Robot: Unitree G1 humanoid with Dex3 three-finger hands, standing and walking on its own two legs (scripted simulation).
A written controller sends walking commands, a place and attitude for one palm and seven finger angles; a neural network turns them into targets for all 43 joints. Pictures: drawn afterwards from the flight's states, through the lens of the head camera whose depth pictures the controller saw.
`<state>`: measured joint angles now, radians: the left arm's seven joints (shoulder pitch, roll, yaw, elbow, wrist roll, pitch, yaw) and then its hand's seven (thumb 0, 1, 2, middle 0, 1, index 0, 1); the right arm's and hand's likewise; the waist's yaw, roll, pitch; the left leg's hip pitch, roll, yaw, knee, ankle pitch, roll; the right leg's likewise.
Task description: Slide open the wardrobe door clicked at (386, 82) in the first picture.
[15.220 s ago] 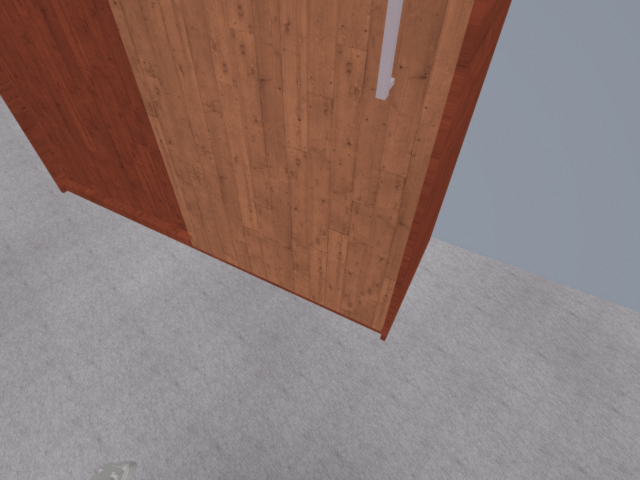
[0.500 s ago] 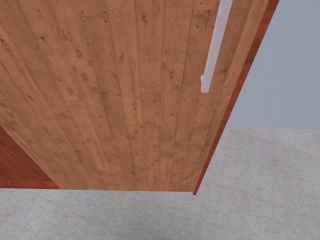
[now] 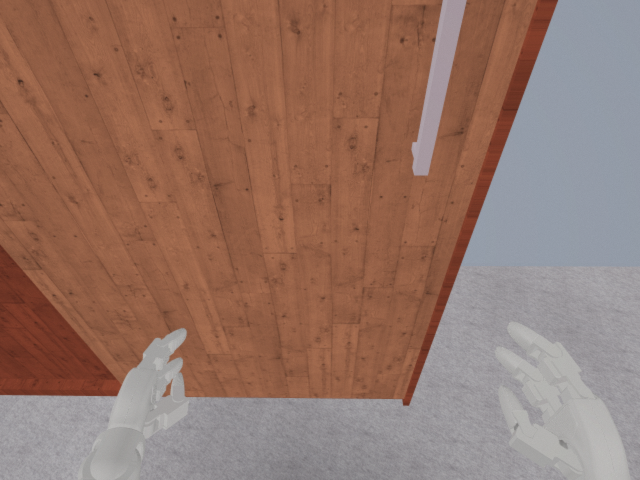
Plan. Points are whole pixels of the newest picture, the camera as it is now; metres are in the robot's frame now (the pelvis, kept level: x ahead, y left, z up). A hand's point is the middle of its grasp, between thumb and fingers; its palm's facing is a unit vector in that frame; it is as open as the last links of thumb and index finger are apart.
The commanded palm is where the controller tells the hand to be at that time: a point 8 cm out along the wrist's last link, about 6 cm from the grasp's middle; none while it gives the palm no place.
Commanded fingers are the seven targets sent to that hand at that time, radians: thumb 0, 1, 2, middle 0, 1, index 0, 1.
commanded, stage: raise the hand with hooked fingers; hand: right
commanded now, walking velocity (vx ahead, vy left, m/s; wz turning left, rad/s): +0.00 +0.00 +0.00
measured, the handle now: (433, 80) +0.49 -0.09 +0.29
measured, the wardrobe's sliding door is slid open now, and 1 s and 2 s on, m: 0.00 0.00 0.00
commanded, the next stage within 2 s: move the hooked fingers beside the handle in 1.76 s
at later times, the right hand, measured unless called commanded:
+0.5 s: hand (604, 360) +0.23 -0.24 +0.15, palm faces +0.02 +0.99 -0.11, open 11.1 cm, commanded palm +0.18 -0.28 +0.16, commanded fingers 0.00 0.10 -0.47 0.27 0.94 0.27 0.94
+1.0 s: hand out of the picture +0.27 -0.27 +0.24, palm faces +0.06 +0.99 -0.15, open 13.7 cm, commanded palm +0.23 -0.31 +0.26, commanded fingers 0.00 0.50 -0.30 0.30 1.20 0.30 1.20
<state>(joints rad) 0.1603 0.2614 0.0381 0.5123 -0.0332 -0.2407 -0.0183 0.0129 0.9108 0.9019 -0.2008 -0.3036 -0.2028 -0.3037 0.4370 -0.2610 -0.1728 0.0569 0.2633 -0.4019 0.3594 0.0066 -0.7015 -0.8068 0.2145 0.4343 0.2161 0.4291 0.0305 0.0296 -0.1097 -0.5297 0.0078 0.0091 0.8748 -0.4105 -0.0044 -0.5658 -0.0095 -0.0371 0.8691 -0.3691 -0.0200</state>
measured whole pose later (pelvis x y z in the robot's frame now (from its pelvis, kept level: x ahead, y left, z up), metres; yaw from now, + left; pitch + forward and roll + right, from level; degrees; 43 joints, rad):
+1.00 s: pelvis +0.03 +0.01 +0.04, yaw -3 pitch -3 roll +1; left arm 0.18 0.25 -0.10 0.58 -0.09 -0.29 0.10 0.01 0.90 0.90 -0.20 -0.30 -0.20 -0.30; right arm -0.02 -0.52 -0.47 -0.07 0.39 0.22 0.48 0.00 0.44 -0.32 0.30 1.16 0.30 1.16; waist -0.07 -0.05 -0.03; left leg -0.16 0.01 0.07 0.53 -0.32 0.01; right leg -0.24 0.00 0.02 0.58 -0.28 -0.01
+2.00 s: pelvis +0.04 +0.01 +0.04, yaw -4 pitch -3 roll +0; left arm 0.19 0.28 -0.10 0.61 -0.10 -0.23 0.09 0.01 0.90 0.90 -0.20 -0.30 -0.20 -0.30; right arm -0.33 -0.60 -0.48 0.11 0.33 0.39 0.52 -0.01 0.50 -0.30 0.31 1.20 0.31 1.20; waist -0.06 -0.06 -0.04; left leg -0.15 0.02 0.07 0.52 -0.32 0.01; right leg -0.22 0.01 0.02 0.54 -0.27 -0.01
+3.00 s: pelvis +0.04 +0.02 +0.04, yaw -3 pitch -2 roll -1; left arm 0.18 0.27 -0.08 0.64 -0.10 -0.16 0.10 0.01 0.90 0.90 -0.20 -0.30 -0.20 -0.30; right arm -0.51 -0.44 -0.29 0.18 0.27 0.42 0.31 -0.01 0.50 -0.30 0.30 1.20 0.30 1.20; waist -0.02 -0.04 -0.05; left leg -0.17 0.01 0.06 0.54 -0.34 0.02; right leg -0.21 0.01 0.01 0.53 -0.27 0.00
